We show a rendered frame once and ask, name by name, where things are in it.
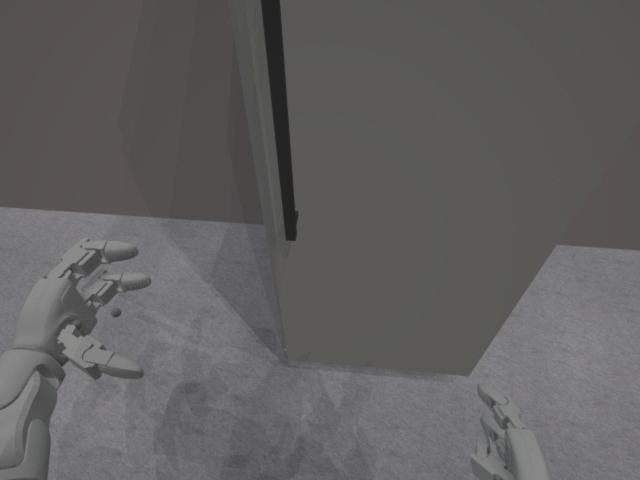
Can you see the left robot forearm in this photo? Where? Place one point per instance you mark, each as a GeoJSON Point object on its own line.
{"type": "Point", "coordinates": [29, 380]}

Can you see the right robot hand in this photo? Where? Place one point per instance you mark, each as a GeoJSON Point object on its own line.
{"type": "Point", "coordinates": [517, 446]}

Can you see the handle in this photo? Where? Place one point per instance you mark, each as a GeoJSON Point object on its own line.
{"type": "Point", "coordinates": [276, 69]}

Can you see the left robot hand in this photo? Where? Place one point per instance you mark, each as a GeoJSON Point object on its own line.
{"type": "Point", "coordinates": [54, 303]}

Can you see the fridge door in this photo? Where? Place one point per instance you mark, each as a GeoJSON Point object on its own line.
{"type": "Point", "coordinates": [440, 150]}

